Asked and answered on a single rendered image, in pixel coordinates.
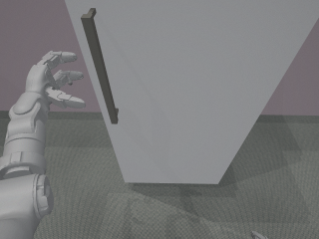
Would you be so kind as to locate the handle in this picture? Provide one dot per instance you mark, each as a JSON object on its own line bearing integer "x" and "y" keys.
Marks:
{"x": 98, "y": 59}

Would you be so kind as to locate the fridge door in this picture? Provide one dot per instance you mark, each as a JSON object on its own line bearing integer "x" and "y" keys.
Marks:
{"x": 190, "y": 77}

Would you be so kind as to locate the robot left upper arm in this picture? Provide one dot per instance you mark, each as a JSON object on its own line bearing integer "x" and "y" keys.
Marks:
{"x": 24, "y": 201}

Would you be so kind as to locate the left robot hand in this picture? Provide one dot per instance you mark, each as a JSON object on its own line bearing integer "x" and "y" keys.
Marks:
{"x": 40, "y": 80}

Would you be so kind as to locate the left robot forearm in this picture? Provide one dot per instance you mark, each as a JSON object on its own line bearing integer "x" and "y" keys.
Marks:
{"x": 25, "y": 139}

